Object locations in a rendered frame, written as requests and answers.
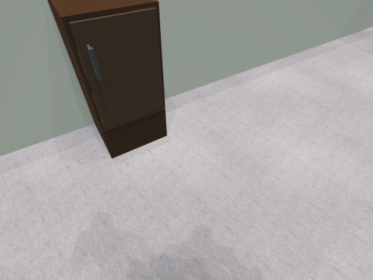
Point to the cupboard door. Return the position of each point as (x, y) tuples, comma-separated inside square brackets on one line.
[(127, 50)]

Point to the handle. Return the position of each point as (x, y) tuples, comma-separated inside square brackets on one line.
[(94, 62)]

